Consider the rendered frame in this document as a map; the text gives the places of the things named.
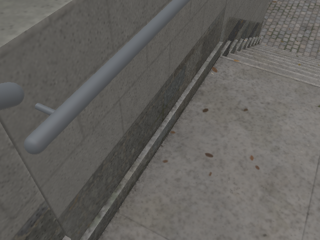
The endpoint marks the stairs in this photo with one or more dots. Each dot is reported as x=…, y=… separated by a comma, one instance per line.
x=280, y=61

